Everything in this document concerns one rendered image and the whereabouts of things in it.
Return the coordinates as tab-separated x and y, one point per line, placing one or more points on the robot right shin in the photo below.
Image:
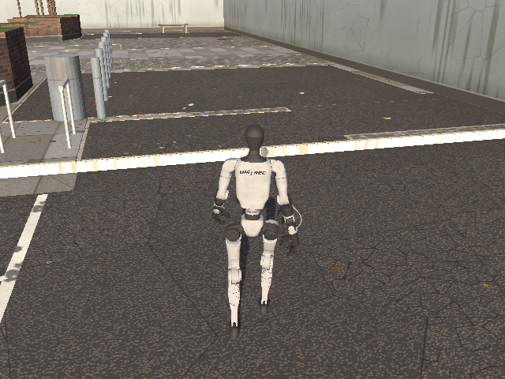
266	276

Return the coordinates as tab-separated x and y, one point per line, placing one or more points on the robot left foot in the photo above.
234	331

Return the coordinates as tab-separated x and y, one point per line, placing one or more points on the right robot upper arm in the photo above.
281	181

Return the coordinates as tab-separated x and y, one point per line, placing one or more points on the right robot forearm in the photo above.
288	215

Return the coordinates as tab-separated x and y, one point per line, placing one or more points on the robot right hand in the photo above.
294	243

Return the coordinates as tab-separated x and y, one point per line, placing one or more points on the left robot upper arm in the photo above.
225	176

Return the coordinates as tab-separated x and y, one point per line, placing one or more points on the robot left hand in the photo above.
215	216

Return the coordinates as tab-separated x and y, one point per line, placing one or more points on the left robot forearm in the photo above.
218	204

